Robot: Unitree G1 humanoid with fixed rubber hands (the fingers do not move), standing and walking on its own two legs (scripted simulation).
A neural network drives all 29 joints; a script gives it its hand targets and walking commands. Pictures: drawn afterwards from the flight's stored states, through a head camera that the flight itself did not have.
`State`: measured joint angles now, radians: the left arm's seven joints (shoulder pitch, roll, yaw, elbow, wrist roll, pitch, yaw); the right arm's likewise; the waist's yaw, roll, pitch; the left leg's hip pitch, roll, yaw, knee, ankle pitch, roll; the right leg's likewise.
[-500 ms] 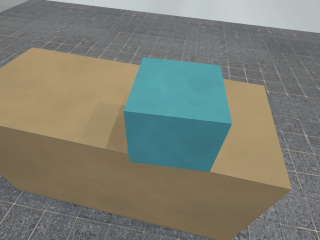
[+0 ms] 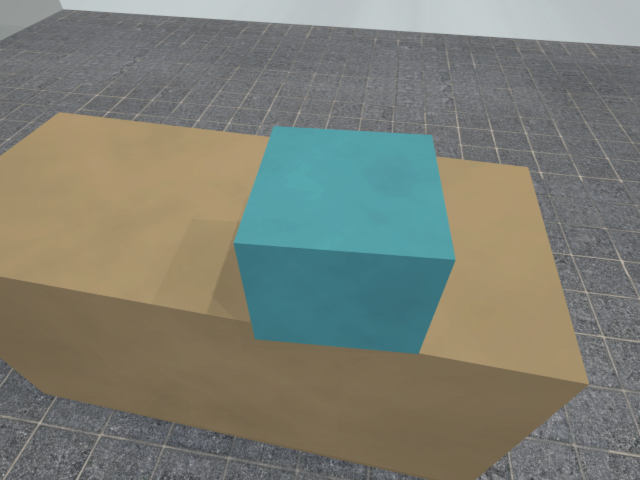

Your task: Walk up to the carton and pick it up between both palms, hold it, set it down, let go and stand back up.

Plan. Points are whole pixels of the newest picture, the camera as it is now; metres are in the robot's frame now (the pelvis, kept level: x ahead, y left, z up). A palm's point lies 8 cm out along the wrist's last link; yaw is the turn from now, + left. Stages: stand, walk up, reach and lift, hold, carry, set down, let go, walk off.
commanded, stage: walk up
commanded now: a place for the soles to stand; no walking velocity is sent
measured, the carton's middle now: (343, 236) +0.50 -0.02 +0.02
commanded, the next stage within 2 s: reach and lift in 1.24 s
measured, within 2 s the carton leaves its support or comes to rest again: neither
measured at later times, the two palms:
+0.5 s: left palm out of the picture +0.09 +0.28 -0.13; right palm out of the picture +0.04 -0.23 -0.14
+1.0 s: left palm out of the picture +0.12 +0.28 -0.13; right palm out of the picture +0.00 -0.22 -0.15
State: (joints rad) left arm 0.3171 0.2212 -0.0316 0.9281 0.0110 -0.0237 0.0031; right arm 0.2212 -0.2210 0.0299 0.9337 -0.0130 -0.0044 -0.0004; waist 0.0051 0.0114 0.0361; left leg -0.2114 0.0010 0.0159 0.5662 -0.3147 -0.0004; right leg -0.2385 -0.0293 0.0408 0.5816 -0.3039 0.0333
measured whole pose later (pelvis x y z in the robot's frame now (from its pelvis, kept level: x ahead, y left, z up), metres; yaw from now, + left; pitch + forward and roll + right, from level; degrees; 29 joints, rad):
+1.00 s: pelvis +0.00 +0.05 -0.02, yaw -15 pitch -2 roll +1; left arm 0.31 0.24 -0.02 0.81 0.02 0.00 0.06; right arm 0.22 -0.30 0.03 0.85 -0.02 0.07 0.02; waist 0.00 0.02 0.10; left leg -0.24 0.05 0.29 0.75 -0.47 0.06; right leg -0.40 -0.03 0.14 0.79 -0.35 0.02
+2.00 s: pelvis +0.00 +0.07 +0.00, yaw -15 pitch +2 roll -1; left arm 0.17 0.22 0.05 0.56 0.00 0.09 0.04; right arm 0.16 -0.15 -0.05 0.75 -0.02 -0.15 0.02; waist 0.02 0.01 -0.02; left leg -0.26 0.02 0.26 0.56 -0.35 0.09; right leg -0.36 -0.04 -0.05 0.55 -0.23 0.02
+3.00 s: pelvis +0.00 +0.08 +0.00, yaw -14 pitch +0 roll -1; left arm 0.08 0.18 -0.01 0.39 -0.17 -0.12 0.13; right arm 0.09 -0.30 -0.01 0.49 0.30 -0.24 0.12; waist 0.03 0.03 0.01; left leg -0.22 0.01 0.23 0.52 -0.32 0.08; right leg -0.29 -0.03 -0.05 0.48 -0.19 0.02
